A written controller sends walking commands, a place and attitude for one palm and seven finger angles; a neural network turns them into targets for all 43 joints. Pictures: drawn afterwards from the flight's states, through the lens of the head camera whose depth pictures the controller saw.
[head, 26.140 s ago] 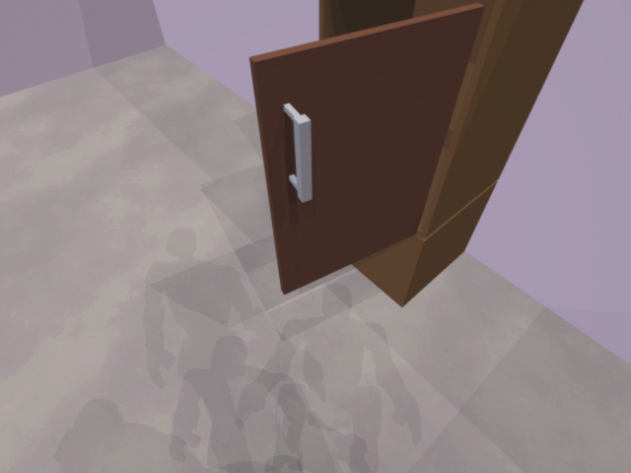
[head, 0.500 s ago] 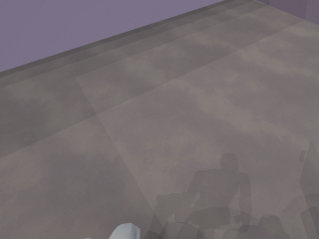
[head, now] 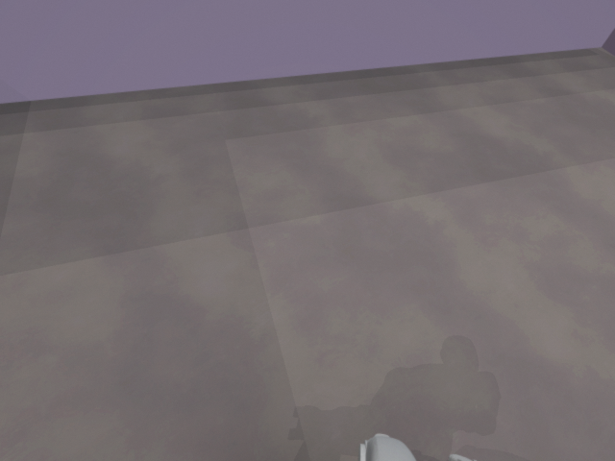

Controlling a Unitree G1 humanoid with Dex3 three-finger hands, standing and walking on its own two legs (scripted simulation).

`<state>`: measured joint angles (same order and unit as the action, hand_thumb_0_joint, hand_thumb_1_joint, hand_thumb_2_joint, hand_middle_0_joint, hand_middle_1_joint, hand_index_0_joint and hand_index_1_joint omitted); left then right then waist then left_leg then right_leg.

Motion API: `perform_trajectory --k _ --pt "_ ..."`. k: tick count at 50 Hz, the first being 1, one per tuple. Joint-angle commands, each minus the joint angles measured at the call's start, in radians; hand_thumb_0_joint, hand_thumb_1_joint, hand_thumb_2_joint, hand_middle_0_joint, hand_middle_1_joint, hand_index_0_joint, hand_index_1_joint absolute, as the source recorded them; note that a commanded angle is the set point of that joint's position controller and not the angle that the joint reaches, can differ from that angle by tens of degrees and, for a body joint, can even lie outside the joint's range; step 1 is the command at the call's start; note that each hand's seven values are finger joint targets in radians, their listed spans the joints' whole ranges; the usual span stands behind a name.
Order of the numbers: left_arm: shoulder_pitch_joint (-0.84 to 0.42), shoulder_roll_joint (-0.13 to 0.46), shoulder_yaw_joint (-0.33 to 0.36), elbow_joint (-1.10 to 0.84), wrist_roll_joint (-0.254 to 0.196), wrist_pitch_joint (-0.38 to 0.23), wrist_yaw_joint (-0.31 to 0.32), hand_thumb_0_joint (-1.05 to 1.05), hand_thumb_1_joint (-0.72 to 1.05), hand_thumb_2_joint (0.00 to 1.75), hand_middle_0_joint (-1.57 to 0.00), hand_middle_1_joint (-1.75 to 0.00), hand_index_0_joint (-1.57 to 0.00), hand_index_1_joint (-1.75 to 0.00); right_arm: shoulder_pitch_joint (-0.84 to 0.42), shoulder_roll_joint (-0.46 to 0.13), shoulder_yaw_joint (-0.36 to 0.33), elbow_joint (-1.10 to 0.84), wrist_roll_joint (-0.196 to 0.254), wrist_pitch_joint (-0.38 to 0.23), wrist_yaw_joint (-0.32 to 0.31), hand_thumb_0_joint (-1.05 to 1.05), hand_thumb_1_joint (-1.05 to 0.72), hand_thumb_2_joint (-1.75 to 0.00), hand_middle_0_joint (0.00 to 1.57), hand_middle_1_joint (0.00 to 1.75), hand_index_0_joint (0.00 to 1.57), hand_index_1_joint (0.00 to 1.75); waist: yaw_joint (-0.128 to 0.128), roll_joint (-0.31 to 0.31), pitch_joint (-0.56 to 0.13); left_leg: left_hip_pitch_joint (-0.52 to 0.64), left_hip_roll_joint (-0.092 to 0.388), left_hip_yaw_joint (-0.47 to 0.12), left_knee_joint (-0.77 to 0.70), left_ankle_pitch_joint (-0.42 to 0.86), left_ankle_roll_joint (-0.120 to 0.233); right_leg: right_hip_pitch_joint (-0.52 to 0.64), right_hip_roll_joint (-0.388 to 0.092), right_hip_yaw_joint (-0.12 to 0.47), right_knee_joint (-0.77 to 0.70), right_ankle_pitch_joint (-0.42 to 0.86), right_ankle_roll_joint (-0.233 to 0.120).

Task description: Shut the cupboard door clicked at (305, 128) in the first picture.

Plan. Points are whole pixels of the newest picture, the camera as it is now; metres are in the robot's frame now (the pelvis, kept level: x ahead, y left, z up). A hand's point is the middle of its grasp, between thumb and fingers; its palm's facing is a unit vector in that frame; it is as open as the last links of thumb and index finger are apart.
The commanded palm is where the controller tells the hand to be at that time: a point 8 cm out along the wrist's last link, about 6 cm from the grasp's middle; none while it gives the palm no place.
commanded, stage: turn to face it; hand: left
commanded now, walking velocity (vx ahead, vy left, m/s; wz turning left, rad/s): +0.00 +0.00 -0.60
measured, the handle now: out of the picture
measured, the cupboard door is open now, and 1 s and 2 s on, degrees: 51 51 51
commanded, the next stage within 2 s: none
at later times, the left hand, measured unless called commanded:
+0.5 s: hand (227, 408) +0.21 +0.13 -0.17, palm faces -0.27 -0.93 -0.23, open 7.4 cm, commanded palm none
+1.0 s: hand (255, 312) +0.37 +0.12 -0.15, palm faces -0.57 -0.79 -0.23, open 7.4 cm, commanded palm none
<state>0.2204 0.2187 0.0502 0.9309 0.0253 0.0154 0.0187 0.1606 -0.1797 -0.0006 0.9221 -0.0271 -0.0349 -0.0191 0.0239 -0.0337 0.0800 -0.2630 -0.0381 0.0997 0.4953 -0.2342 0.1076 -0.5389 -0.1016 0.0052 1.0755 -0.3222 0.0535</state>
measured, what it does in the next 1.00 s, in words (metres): walks ahead, turning right: right foot, then left foot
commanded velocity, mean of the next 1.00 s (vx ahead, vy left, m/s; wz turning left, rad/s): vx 0.00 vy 0.00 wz -0.60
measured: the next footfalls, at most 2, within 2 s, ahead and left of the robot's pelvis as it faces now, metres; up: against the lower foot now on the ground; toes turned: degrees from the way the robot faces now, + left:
right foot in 0.30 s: +0.09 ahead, -0.15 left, +0.00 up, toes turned -16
left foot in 0.68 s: +0.24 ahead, +0.09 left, +0.00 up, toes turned -22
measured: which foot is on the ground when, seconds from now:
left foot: down 0.00-0.32, up 0.34-0.66, down 0.68-1.00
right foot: up 0.00-0.28, down 0.30-0.68, up 0.70-1.00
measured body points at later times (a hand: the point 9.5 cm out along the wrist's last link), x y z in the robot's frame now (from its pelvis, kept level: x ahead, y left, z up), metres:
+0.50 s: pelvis +0.09 -0.03 +0.00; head +0.15 -0.05 +0.44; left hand +0.22 +0.18 -0.15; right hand +0.07 -0.29 -0.15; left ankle +0.10 +0.10 -0.67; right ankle +0.05 -0.14 -0.74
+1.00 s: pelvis +0.14 +0.01 +0.00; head +0.19 +0.00 +0.45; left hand +0.40 +0.16 -0.14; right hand +0.04 -0.23 -0.13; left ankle +0.20 +0.10 -0.74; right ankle +0.04 -0.10 -0.69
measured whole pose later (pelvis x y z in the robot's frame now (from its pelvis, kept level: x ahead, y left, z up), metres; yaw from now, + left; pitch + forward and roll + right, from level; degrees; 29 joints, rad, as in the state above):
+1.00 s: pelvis +0.14 +0.01 +0.00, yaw -36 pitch +0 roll -3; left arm 0.13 0.28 0.09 0.85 0.02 0.08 -0.03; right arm 0.23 -0.21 -0.03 0.89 -0.04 0.02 -0.02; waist -0.02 0.01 0.09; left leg -0.25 0.15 0.19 0.54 -0.29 0.00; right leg -0.38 -0.03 -0.05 0.85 -0.46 0.05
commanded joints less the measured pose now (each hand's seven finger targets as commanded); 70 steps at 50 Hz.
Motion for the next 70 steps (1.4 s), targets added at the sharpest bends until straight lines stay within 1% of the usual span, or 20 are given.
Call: perform_trajectory --k 1,13,15,16,17,23,31,32,34,35,40,49,52,53,54,55,57,60,66,70 --pt "0.089 0.023 0.010 -0.003 -0.005 0.024 -0.006 0.00 0.90 0.90 -0.20 -0.30 -0.20 -0.30 0.084 -0.134 -0.040 -0.017 0.007 0.000 -0.020 0.00 -0.90 -0.90 0.20 0.30 0.20 0.30 -0.012 0.121 -0.084 0.069 0.299 -0.091 -0.189 0.527 0.035 0.086 0.027 0.005 -0.112 0.061 -0.003" --pt "0.024 0.039 0.035 -0.071 0.002 0.017 -0.027 0.00 0.90 0.90 -0.20 -0.30 -0.20 -0.30 0.118 -0.175 -0.078 0.001 0.003 0.036 -0.024 0.00 -0.90 -0.90 0.20 0.30 0.20 0.30 -0.020 0.141 -0.089 0.212 0.357 0.005 0.050 0.610 0.004 0.207 0.091 -0.097 -0.462 0.081 -0.055" --pt "0.173 0.129 0.057 -0.035 0.011 -0.008 -0.018 0.00 0.90 0.90 -0.20 -0.30 -0.20 -0.30 0.099 -0.158 -0.083 -0.025 0.023 0.034 -0.016 0.00 -0.90 -0.90 0.20 0.30 0.20 0.30 0.044 -0.062 -0.200 0.019 0.221 0.104 0.387 0.389 -0.098 0.494 -0.056 0.144 -0.628 0.569 -0.147" --pt "0.221 0.209 0.071 -0.017 0.007 -0.016 -0.006 0.00 0.90 0.90 -0.20 -0.30 -0.20 -0.30 0.048 -0.100 -0.071 -0.066 0.025 0.035 -0.010 0.00 -0.90 -0.90 0.20 0.30 0.20 0.30 0.064 -0.232 -0.172 -0.267 0.055 0.102 0.623 -0.366 -0.158 0.619 -0.274 0.404 -0.655 1.016 -0.292" --pt "0.210 0.207 0.069 -0.019 -0.007 -0.014 0.007 0.00 0.90 0.90 -0.20 -0.30 -0.20 -0.30 0.041 -0.113 -0.063 -0.072 0.024 0.051 -0.018 0.00 -0.90 -0.90 0.20 0.30 0.20 0.30 0.054 -0.176 -0.171 -0.316 0.080 -0.072 0.717 -0.413 -0.153 0.591 -0.305 0.414 -0.672 0.928 -0.352" --pt "0.018 0.154 0.061 -0.083 0.002 -0.009 0.015 0.00 0.90 0.90 -0.20 -0.30 -0.20 -0.30 0.038 -0.085 -0.065 -0.067 0.016 0.062 -0.003 0.00 -0.90 -0.90 0.20 0.30 0.20 0.30 -0.022 -0.050 -0.137 -0.277 0.101 -0.099 0.568 -0.218 -0.176 0.453 -0.132 0.239 -0.684 0.650 -0.253" --pt "-0.043 0.188 0.072 -0.102 -0.001 0.012 -0.008 0.00 0.90 0.90 -0.20 -0.30 -0.20 -0.30 0.098 -0.111 -0.070 -0.077 0.024 0.044 -0.011 0.00 -0.90 -0.90 0.20 0.30 0.20 0.30 -0.061 -0.141 -0.108 0.028 0.041 -0.060 0.072 -0.016 -0.176 0.245 -0.044 0.278 -0.591 0.458 -0.167" --pt "-0.053 0.164 0.065 -0.113 -0.009 0.017 -0.010 0.00 0.90 0.90 -0.20 -0.30 -0.20 -0.30 0.137 -0.148 -0.075 -0.064 0.022 0.034 -0.014 0.00 -0.90 -0.90 0.20 0.30 0.20 0.30 -0.078 -0.067 -0.128 0.153 0.085 -0.083 -0.041 0.059 -0.167 0.165 0.003 0.243 -0.533 0.351 -0.125" --pt "-0.016 0.089 0.049 -0.143 -0.020 0.023 -0.015 0.00 0.90 0.90 -0.20 -0.30 -0.20 -0.30 0.201 -0.298 -0.099 -0.079 -0.001 0.024 -0.021 0.00 -0.90 -0.90 0.20 0.30 0.20 0.30 -0.085 0.358 -0.191 0.242 0.508 -0.495 -0.176 0.319 0.019 -0.007 0.170 0.024 -0.114 -0.351 -0.025" --pt "-0.044 0.120 0.053 -0.151 -0.012 0.026 -0.017 0.00 0.90 0.90 -0.20 -0.30 -0.20 -0.30 0.188 -0.291 -0.093 -0.089 -0.007 0.029 -0.023 0.00 -0.90 -0.90 0.20 0.30 0.20 0.30 -0.090 0.224 -0.158 0.148 0.527 -0.487 -0.171 0.308 0.078 0.025 0.121 0.067 0.027 -0.335 -0.031" --pt "-0.057 0.106 0.057 -0.136 -0.005 0.048 -0.052 0.00 0.90 0.90 -0.20 -0.30 -0.20 -0.30 0.050 -0.216 -0.070 -0.124 -0.010 0.030 -0.028 0.00 -0.90 -0.90 0.20 0.30 0.20 0.30 -0.028 0.236 -0.077 0.098 0.375 -0.185 -0.154 0.375 0.027 0.007 0.067 0.003 0.063 -0.169 0.005" --pt "-0.120 0.083 0.039 -0.170 -0.004 0.039 -0.059 0.00 0.90 0.90 -0.20 -0.30 -0.20 -0.30 0.118 -0.253 -0.097 -0.087 -0.007 0.039 -0.012 0.00 -0.90 -0.90 0.20 0.30 0.20 0.30 -0.067 0.257 -0.129 0.167 0.404 -0.054 -0.078 0.431 0.019 0.153 0.092 -0.096 -0.297 -0.123 -0.016" --pt "-0.038 0.109 0.044 -0.145 -0.005 0.029 -0.054 0.00 0.90 0.90 -0.20 -0.30 -0.20 -0.30 0.080 -0.263 -0.101 -0.092 0.001 0.044 -0.004 0.00 -0.90 -0.90 0.20 0.30 0.20 0.30 -0.013 0.208 -0.139 0.073 0.383 0.003 0.039 0.325 -0.046 0.341 0.102 -0.109 -0.543 0.079 -0.041" --pt "0.023 0.155 0.054 -0.126 0.000 0.021 -0.048 0.00 0.90 0.90 -0.20 -0.30 -0.20 -0.30 0.072 -0.240 -0.101 -0.099 0.009 0.047 0.002 0.00 -0.90 -0.90 0.20 0.30 0.20 0.30 0.015 0.108 -0.155 -0.019 0.337 0.039 0.147 0.204 -0.094 0.458 0.058 -0.047 -0.647 0.171 -0.065" --pt "0.065 0.253 0.071 -0.116 0.010 0.008 -0.036 0.00 0.90 0.90 -0.20 -0.30 -0.20 -0.30 0.056 -0.164 -0.083 -0.131 0.016 0.051 0.005 0.00 -0.90 -0.90 0.20 0.30 0.20 0.30 0.042 -0.189 -0.150 -0.229 0.202 0.115 0.343 -0.191 -0.161 0.569 -0.170 0.255 -0.756 0.342 -0.146" --pt "0.096 0.308 0.079 -0.105 0.000 0.009 -0.023 0.00 0.90 0.90 -0.20 -0.30 -0.20 -0.30 -0.010 -0.155 -0.074 -0.166 0.013 0.063 0.003 0.00 -0.90 -0.90 0.20 0.30 0.20 0.30 0.070 -0.266 -0.108 -0.348 0.117 0.025 0.559 -0.426 -0.174 0.490 -0.297 0.428 -0.771 0.516 -0.250" --pt "0.010 0.264 0.075 -0.128 0.001 0.012 -0.007 0.00 0.90 0.90 -0.20 -0.30 -0.20 -0.30 0.004 -0.161 -0.076 -0.154 0.014 0.074 0.002 0.00 -0.90 -0.90 0.20 0.30 0.20 0.30 0.018 -0.204 -0.064 -0.415 0.147 -0.110 0.686 -0.303 -0.163 0.414 -0.237 0.376 -0.811 0.225 -0.270" --pt "-0.092 0.199 0.054 -0.157 -0.001 0.006 -0.004 0.00 0.90 0.90 -0.20 -0.30 -0.20 -0.30 0.038 -0.179 -0.079 -0.117 0.009 0.065 0.008 0.00 -0.90 -0.90 0.20 0.30 0.20 0.30 -0.033 -0.189 -0.078 -0.326 0.148 -0.095 0.626 -0.178 -0.184 0.367 -0.133 0.234 -0.741 0.351 -0.228" --pt "-0.032 0.228 0.067 -0.127 0.004 0.008 -0.011 0.00 0.90 0.90 -0.20 -0.30 -0.20 -0.30 0.044 -0.133 -0.069 -0.120 0.020 0.053 0.000 0.00 -0.90 -0.90 0.20 0.30 0.20 0.30 -0.013 -0.121 -0.135 -0.163 0.069 -0.047 0.264 -0.192 -0.187 0.388 -0.110 0.279 -0.648 0.523 -0.232" --pt "-0.075 0.167 0.056 -0.139 -0.015 0.021 -0.014 0.00 0.90 0.90 -0.20 -0.30 -0.20 -0.30 0.171 -0.198 -0.079 -0.084 0.018 0.029 -0.013 0.00 -0.90 -0.90 0.20 0.30 0.20 0.30 -0.078 -0.008 -0.185 0.163 0.158 -0.134 -0.120 0.076 -0.152 0.187 0.022 0.217 -0.480 0.323 -0.105"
